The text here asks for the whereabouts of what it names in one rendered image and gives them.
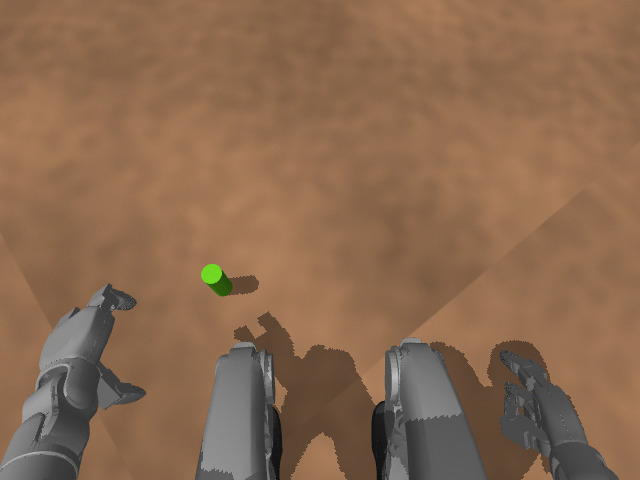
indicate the left robot arm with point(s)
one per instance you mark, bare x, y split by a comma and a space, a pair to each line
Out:
55, 429

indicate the right robot hand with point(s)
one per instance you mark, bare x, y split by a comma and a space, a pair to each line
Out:
549, 420

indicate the can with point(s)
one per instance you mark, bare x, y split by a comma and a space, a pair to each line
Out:
216, 279

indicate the left robot hand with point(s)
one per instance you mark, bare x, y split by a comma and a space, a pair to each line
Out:
84, 335

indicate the right robot arm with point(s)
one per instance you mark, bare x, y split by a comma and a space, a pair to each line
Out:
578, 461

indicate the right robot foot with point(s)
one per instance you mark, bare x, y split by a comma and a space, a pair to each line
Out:
379, 439

